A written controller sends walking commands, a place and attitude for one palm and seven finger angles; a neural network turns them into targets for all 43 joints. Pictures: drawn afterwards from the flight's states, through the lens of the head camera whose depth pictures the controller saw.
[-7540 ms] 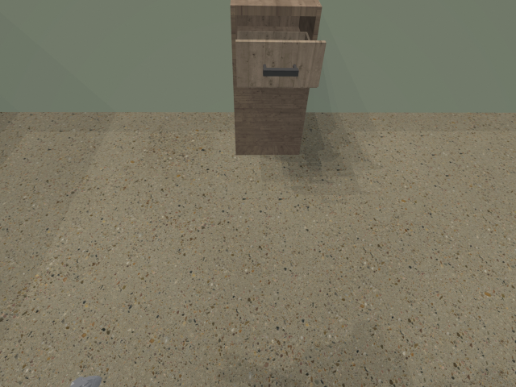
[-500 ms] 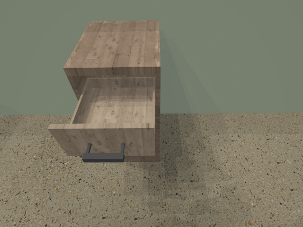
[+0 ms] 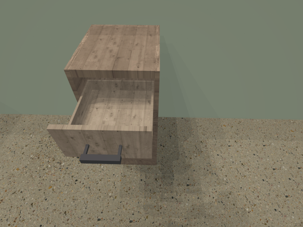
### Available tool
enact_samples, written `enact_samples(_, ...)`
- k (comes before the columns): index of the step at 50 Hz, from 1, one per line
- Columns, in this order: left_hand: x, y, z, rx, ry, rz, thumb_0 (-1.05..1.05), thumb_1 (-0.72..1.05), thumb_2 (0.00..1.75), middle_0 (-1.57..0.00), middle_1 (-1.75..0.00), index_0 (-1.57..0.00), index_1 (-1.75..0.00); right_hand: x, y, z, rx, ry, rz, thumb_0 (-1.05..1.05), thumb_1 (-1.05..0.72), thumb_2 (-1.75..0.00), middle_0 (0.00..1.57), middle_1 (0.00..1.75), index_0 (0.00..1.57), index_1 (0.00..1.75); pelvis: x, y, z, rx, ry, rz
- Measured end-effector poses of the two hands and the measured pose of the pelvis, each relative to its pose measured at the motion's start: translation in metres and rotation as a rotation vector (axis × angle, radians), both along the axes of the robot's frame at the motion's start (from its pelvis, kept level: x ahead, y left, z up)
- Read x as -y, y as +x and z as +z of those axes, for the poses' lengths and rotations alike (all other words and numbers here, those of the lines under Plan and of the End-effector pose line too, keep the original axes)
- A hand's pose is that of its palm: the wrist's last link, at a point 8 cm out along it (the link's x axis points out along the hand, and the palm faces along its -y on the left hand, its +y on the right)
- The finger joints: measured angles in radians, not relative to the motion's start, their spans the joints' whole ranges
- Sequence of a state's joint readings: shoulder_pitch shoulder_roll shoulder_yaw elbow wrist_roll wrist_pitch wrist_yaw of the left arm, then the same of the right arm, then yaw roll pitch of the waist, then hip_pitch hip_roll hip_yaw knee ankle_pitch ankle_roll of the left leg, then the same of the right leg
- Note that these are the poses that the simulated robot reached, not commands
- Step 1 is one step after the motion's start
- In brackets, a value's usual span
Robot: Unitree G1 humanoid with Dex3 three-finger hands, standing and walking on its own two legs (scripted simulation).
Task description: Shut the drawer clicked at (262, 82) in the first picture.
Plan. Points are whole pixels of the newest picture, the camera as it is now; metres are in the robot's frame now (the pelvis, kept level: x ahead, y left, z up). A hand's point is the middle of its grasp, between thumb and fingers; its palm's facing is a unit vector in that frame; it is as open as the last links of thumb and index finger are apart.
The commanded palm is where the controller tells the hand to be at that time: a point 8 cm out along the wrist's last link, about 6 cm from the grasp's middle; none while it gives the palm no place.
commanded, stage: look again from close up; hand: left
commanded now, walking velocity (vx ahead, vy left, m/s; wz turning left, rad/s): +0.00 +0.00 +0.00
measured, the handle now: (102, 153) +0.36 +0.20 -0.09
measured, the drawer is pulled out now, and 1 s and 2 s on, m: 0.27 0.27 0.27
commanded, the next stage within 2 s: shuffle to correct the standing spot in 0.40 s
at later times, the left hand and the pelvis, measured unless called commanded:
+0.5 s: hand out of the picture -0.03 +0.16 -0.17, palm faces +0.04 -0.98 -0.18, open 7.4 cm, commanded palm none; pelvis +0.00 +0.00 +0.00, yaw +0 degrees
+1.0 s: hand out of the picture +0.01 +0.16 -0.18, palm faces +0.05 -0.98 -0.19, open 7.4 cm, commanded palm none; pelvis +0.05 +0.01 -0.01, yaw -1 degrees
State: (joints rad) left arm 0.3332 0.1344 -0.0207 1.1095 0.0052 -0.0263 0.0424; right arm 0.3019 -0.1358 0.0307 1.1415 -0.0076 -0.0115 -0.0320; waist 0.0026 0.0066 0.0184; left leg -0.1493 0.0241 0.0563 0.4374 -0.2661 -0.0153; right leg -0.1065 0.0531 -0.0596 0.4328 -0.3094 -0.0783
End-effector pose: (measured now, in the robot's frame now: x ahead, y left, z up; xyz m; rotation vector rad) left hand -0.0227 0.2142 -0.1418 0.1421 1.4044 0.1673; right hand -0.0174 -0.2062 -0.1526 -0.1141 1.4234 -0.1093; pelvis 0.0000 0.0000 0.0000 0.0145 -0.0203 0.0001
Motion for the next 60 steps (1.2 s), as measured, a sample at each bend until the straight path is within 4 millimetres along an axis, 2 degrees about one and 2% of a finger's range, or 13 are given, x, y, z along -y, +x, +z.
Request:
enact_samples(29, 0.003, -0.015, 0.0, -0.024, -0.014, 0.013, 0.0, 0.91, 0.89, -0.2, -0.3, -0.2, -0.3, -0.008, -0.008, 0.0, -0.009, 0.009, 0.002, 0.0, -0.91, -0.89, 0.2, 0.3, 0.2, 0.3, -0.004, -0.005, 0.001, 0.004, 0.003, 0.0)
enact_samples(34, 0.001, -0.016, -0.005, -0.04, -0.02, 0.023, 0.0, 0.91, 0.89, -0.2, -0.3, -0.2, -0.3, -0.007, -0.01, -0.003, -0.029, 0.009, -0.004, 0.0, -0.91, -0.89, 0.2, 0.3, 0.2, 0.3, -0.004, 0.003, -0.003, 0.001, 0.0, 0.001)
enact_samples(40, -0.001, -0.015, -0.012, -0.09, -0.034, 0.042, 0.0, 0.91, 0.89, -0.2, -0.3, -0.2, -0.3, -0.008, -0.003, -0.004, -0.058, -0.007, -0.018, 0.0, -0.91, -0.89, 0.2, 0.3, 0.2, 0.3, -0.006, 0.024, -0.009, -0.015, -0.003, 0.002)
enact_samples(44, -0.001, -0.004, -0.015, -0.125, -0.038, 0.03, 0.0, 0.91, 0.89, -0.2, -0.3, -0.19, -0.3, -0.01, 0.007, -0.004, -0.058, -0.021, -0.035, 0.0, -0.91, -0.89, 0.2, 0.3, 0.2, 0.3, -0.007, 0.038, -0.012, -0.026, 0.008, -0.009)
enact_samples(49, 0.001, 0.027, -0.008, -0.078, -0.014, 0.037, 0.0, 0.91, 0.89, -0.2, -0.3, -0.19, -0.3, -0.011, 0.022, -0.005, -0.071, -0.016, -0.04, 0.0, -0.91, -0.89, 0.2, 0.3, 0.2, 0.3, -0.006, 0.051, -0.008, -0.03, 0.01, -0.008)
enact_samples(53, 0.0, 0.049, 0.001, -0.031, 0.0, 0.02, 0.0, 0.91, 0.89, -0.2, -0.3, -0.2, -0.3, -0.01, 0.045, 0.001, -0.033, -0.007, -0.039, 0.0, -0.91, -0.89, 0.2, 0.3, 0.2, 0.3, -0.004, 0.055, 0.0, -0.036, 0.01, -0.008)
enact_samples(60, -0.017, 0.076, 0.014, 0.02, 0.055, 0.007, 0.01, 0.92, 0.89, -0.21, -0.3, -0.2, -0.3, 0.01, 0.069, 0.01, 0.034, -0.045, -0.035, 0.01, -0.93, -0.89, 0.2, 0.3, 0.2, 0.3, -0.002, 0.055, 0.009, -0.037, 0.018, -0.01)
